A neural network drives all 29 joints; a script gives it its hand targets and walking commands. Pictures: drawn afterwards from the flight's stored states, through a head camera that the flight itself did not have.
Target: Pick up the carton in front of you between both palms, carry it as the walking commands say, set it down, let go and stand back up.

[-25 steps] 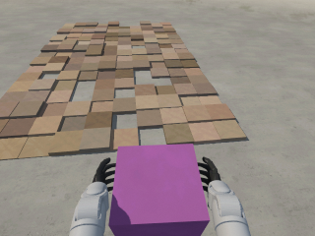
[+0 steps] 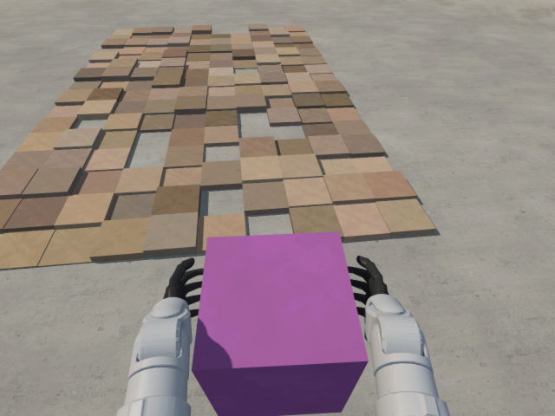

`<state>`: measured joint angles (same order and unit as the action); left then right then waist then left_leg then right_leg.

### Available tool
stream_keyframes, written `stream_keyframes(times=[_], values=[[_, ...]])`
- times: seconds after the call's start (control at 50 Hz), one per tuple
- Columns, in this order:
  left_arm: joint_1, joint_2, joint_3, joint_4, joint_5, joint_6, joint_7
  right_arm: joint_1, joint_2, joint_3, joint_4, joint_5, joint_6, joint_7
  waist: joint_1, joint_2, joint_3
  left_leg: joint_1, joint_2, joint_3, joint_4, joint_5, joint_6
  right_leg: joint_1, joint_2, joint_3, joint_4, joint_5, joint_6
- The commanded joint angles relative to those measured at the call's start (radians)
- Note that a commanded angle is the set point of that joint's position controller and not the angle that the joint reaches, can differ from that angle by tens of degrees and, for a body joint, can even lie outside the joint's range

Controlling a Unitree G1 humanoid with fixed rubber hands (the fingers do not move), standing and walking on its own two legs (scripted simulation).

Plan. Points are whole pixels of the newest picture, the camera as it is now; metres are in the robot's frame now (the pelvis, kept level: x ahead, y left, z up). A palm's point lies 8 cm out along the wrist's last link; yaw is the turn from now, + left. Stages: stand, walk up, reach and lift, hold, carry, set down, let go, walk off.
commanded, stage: reach and lift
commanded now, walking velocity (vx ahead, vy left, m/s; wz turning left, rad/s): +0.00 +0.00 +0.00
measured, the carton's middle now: (277, 328) +0.31 +0.00 -0.05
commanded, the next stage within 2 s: hold in 0.50 s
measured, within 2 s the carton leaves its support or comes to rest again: neither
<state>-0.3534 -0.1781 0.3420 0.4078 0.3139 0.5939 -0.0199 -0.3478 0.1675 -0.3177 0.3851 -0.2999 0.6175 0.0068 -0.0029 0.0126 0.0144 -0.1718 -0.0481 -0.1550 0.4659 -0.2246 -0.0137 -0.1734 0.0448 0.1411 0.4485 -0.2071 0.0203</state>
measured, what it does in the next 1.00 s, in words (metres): stands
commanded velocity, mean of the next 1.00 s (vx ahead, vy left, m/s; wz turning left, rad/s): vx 0.00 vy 0.00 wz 0.00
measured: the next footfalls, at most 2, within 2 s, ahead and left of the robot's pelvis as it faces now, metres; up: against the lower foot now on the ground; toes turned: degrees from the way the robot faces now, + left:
left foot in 1.64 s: +0.32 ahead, +0.14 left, +0.00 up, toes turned +13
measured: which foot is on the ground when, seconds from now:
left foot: down 0.00-1.00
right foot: down 0.00-1.00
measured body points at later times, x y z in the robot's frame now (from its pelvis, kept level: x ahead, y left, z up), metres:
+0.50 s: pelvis +0.03 +0.00 +0.01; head +0.00 +0.00 +0.46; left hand +0.32 +0.15 +0.03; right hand +0.32 -0.15 +0.03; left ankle +0.02 +0.13 -0.74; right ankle +0.03 -0.13 -0.74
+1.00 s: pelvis +0.01 +0.00 +0.00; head -0.03 +0.00 +0.45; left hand +0.32 +0.15 +0.05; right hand +0.32 -0.15 +0.05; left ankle +0.02 +0.13 -0.74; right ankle +0.03 -0.13 -0.74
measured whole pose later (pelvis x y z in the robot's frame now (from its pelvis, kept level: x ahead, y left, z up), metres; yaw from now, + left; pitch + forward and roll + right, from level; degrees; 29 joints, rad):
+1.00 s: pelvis +0.01 +0.00 +0.00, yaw +0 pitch -7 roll +0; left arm -0.34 -0.17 0.29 0.30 0.31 0.75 -0.02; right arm -0.32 0.16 -0.27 0.27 -0.30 0.76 0.02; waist 0.01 0.00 0.02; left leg -0.05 -0.04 -0.14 0.38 -0.21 -0.01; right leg -0.05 0.04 0.14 0.37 -0.19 0.02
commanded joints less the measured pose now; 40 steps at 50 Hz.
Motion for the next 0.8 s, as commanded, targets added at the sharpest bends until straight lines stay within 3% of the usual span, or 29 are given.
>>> stream_keyframes(times=[0.0, 0.02, 0.04, 0.1, 0.12, 0.14, 0.2, 0.22, 0.24, 0.26, 0.28, 0.3, 0.32, 0.36, 0.38, 0.4, 0.42, 0.44, 0.48, 0.5, 0.52, 0.54, 0.56, 0.58, 0.64, 0.66, 0.7, 0.76, 0.78], values=[[-0.514, -0.884, -0.478, 0.069, -0.157, 0.002, -0.222, -0.616, 0.922, 0.503, 0.044, 0.21, -0.011, 0.244, 0.044, -0.024, -0.233, 0.051, -0.052, 0.099, -0.106, 0.031, 0.007, 0.071, 0.043, -0.088, -0.096, 0.034, 0.0], [-0.497, -0.924, -0.575, -0.026, -0.217, 0.002, -0.221, -0.508, 0.971, 0.573, 0.01, 0.248, -0.012, 0.247, 0.038, -0.01, -0.266, 0.032, -0.036, 0.078, -0.101, 0.041, 0.013, 0.17, 0.033, -0.076, -0.083, 0.051, 0.001], [-0.516, -0.941, -0.578, 0.024, -0.222, 0.014, -0.222, -0.571, 0.945, 0.555, -0.031, 0.26, -0.018, 0.241, 0.036, 0.01, -0.285, 0.063, -0.046, 0.085, -0.117, 0.093, 0.011, 0.15, 0.044, -0.083, -0.078, 0.11, 0.006], [-0.459, -0.954, -0.564, 0.013, -0.233, 0.019, -0.227, -0.517, 0.907, 0.557, -0.034, 0.218, 0.005, 0.24, -0.011, -0.064, -0.256, 0.138, -0.038, 0.065, -0.114, 0.148, 0.008, 0.052, 0.064, -0.093, -0.099, 0.094, 0.0], [-0.407, -0.939, -0.589, -0.028, -0.247, 0.023, -0.23, -0.424, 0.932, 0.59, -0.067, 0.25, 0.003, 0.236, -0.001, 0.011, -0.295, 0.087, -0.06, 0.093, -0.139, 0.168, -0.002, 0.142, 0.055, -0.076, -0.106, 0.2, 0.006], [-0.425, -0.937, -0.629, -0.055, -0.267, 0.03, -0.224, -0.44, 0.918, 0.576, -0.111, 0.263, 0.004, 0.233, -0.021, 0.001, -0.312, 0.107, -0.031, 0.078, -0.128, 0.193, 0.001, 0.17, 0.06, -0.09, -0.08, 0.21, 0.0], [-0.35, -0.93, -0.637, -0.136, -0.282, 0.028, -0.216, -0.34, 0.899, 0.581, -0.104, 0.24, 0.026, 0.239, -0.029, -0.008, -0.334, 0.195, -0.039, 0.062, -0.112, 0.328, -0.007, 0.147, 0.065, -0.089, -0.1, 0.297, 0.003], [-0.332, -0.909, -0.653, -0.139, -0.263, 0.04, -0.208, -0.323, 0.913, 0.571, -0.058, 0.258, 0.027, 0.238, 0.008, -0.012, -0.28, 0.167, -0.064, 0.083, -0.123, 0.365, -0.013, 0.129, 0.055, -0.074, -0.11, 0.35, 0.009], [-0.372, -0.925, -0.661, -0.162, -0.304, 0.043, -0.209, -0.319, 0.897, 0.598, -0.119, 0.245, 0.028, 0.236, -0.041, 0.001, -0.301, 0.201, -0.037, 0.066, -0.109, 0.359, -0.018, 0.154, 0.06, -0.084, -0.112, 0.312, -0.01], [-0.276, -0.925, -0.615, -0.149, -0.246, 0.059, -0.201, -0.354, 0.891, 0.62, -0.163, 0.271, 0.032, 0.238, 0.037, 0.048, -0.265, 0.121, -0.056, 0.087, -0.123, 0.38, -0.025, 0.189, 0.05, -0.063, -0.115, 0.348, -0.004], [-0.288, -0.917, -0.638, -0.144, -0.29, 0.058, -0.207, -0.308, 0.902, 0.622, -0.161, 0.27, 0.042, 0.242, -0.007, -0.026, -0.285, 0.157, -0.051, 0.072, -0.139, 0.341, -0.01, 0.204, 0.066, -0.071, -0.127, 0.335, -0.001], [-0.222, -0.91, -0.612, -0.127, -0.273, 0.061, -0.205, -0.329, 0.888, 0.656, -0.204, 0.297, 0.04, 0.242, 0.02, 0.008, -0.272, 0.121, -0.051, 0.069, -0.144, 0.304, -0.005, 0.23, 0.053, -0.079, -0.107, 0.309, 0.003], [-0.31, -0.904, -0.654, -0.163, -0.273, 0.059, -0.204, -0.307, 0.894, 0.605, -0.096, 0.279, 0.042, 0.243, 0.004, 0.015, -0.29, 0.193, -0.054, 0.081, -0.149, 0.273, -0.015, 0.189, 0.051, -0.077, -0.138, 0.257, 0.0], [-0.328, -0.902, -0.627, -0.168, -0.259, 0.054, -0.211, -0.353, 0.914, 0.641, -0.157, 0.256, 0.031, 0.238, 0.034, -0.012, -0.255, 0.11, -0.063, 0.083, -0.162, 0.292, -0.007, 0.191, 0.068, -0.077, -0.122, 0.322, 0.006], [-0.3, -0.909, -0.7, -0.24, -0.295, 0.058, -0.211, -0.333, 0.917, 0.67, -0.238, 0.305, 0.031, 0.234, -0.027, -0.02, -0.32, 0.183, -0.052, 0.089, -0.136, 0.304, -0.01, 0.197, 0.062, -0.078, -0.126, 0.313, 0.003], [-0.289, -0.908, -0.625, -0.167, -0.279, 0.066, -0.207, -0.357, 0.854, 0.624, -0.186, 0.256, 0.046, 0.236, 0.033, -0.056, -0.268, 0.143, -0.052, 0.079, -0.164, 0.326, -0.006, 0.184, 0.075, -0.093, -0.135, 0.281, 0.006], [-0.328, -0.953, -0.636, -0.154, -0.281, 0.054, -0.213, -0.401, 0.9, 0.681, -0.25, 0.305, 0.028, 0.228, 0.011, 0.017, -0.305, 0.114, -0.061, 0.089, -0.139, 0.286, -0.008, 0.262, 0.051, -0.056, -0.116, 0.313, 0.004], [-0.34, -0.926, -0.672, -0.2, -0.292, 0.054, -0.212, -0.36, 0.915, 0.651, -0.21, 0.287, 0.036, 0.227, -0.009, -0.009, -0.297, 0.169, -0.059, 0.096, -0.127, 0.284, -0.01, 0.208, 0.068, -0.065, -0.126, 0.258, 0.006], [-0.301, -0.906, -0.638, -0.174, -0.278, 0.073, -0.219, -0.356, 0.942, 0.688, -0.215, 0.3, 0.045, 0.228, 0.018, 0.004, -0.257, 0.159, -0.068, 0.089, -0.152, 0.264, 0.0, 0.156, 0.06, -0.064, -0.128, 0.29, 0.018], [-0.381, -0.9, -0.68, -0.213, -0.294, 0.077, -0.22, -0.349, 0.914, 0.645, -0.166, 0.286, 0.054, 0.225, -0.008, 0.007, -0.267, 0.158, -0.059, 0.092, -0.147, 0.285, -0.016, 0.203, 0.06, -0.07, -0.142, 0.269, 0.002], [-0.334, -0.908, -0.711, -0.24, -0.322, 0.076, -0.217, -0.324, 0.942, 0.686, -0.209, 0.31, 0.058, 0.23, 0.02, -0.05, -0.293, 0.204, -0.053, 0.076, -0.139, 0.346, 0.001, 0.17, 0.077, -0.078, -0.132, 0.285, 0.013], [-0.337, -0.882, -0.703, -0.23, -0.324, 0.091, -0.216, -0.335, 0.935, 0.672, -0.226, 0.31, 0.072, 0.224, -0.001, -0.032, -0.299, 0.179, -0.051, 0.089, -0.133, 0.344, -0.005, 0.193, 0.058, -0.064, -0.136, 0.32, 0.006], [-0.295, -0.891, -0.685, -0.263, -0.309, 0.103, -0.212, -0.341, 0.908, 0.702, -0.267, 0.316, 0.083, 0.223, 0.048, -0.054, -0.308, 0.209, -0.052, 0.085, -0.131, 0.331, -0.001, 0.211, 0.05, -0.063, -0.147, 0.291, 0.009], [-0.304, -0.882, -0.664, -0.205, -0.288, 0.124, -0.208, -0.339, 0.877, 0.668, -0.234, 0.284, 0.093, 0.219, -0.006, -0.015, -0.234, 0.164, -0.057, 0.072, -0.159, 0.319, -0.009, 0.197, 0.063, -0.064, -0.144, 0.298, 0.003], [-0.308, -0.902, -0.657, -0.203, -0.291, 0.134, -0.21, -0.393, 0.849, 0.656, -0.235, 0.301, 0.103, 0.228, 0.02, 0.044, -0.233, 0.196, -0.045, 0.074, -0.15, 0.302, -0.014, 0.192, 0.059, -0.068, -0.143, 0.233, -0.008], [-0.378, -0.862, -0.663, -0.233, -0.275, 0.136, -0.202, -0.374, 0.866, 0.619, -0.152, 0.279, 0.108, 0.231, 0.016, -0.008, -0.2, 0.207, -0.051, 0.08, -0.16, 0.258, -0.009, 0.118, 0.064, -0.074, -0.144, 0.227, 0.002], [-0.377, -0.89, -0.655, -0.16, -0.295, 0.137, -0.214, -0.446, 0.879, 0.634, -0.194, 0.29, 0.095, 0.229, 0.007, -0.026, -0.223, 0.126, -0.048, 0.09, -0.136, 0.221, -0.001, 0.2, 0.059, -0.078, -0.13, 0.175, -0.001], [-0.393, -0.907, -0.654, -0.202, -0.293, 0.157, -0.207, -0.393, 0.844, 0.602, -0.168, 0.279, 0.113, 0.238, -0.02, 0.028, -0.203, 0.15, -0.064, 0.087, -0.153, 0.217, -0.018, 0.178, 0.045, -0.068, -0.15, 0.202, -0.008], [-0.395, -0.911, -0.656, -0.199, -0.279, 0.151, -0.205, -0.432, 0.856, 0.613, -0.191, 0.283, 0.114, 0.234, -0.006, 0.011, -0.207, 0.174, -0.039, 0.069, -0.151, 0.189, 0.002, 0.147, 0.041, -0.073, -0.133, 0.183, -0.007]])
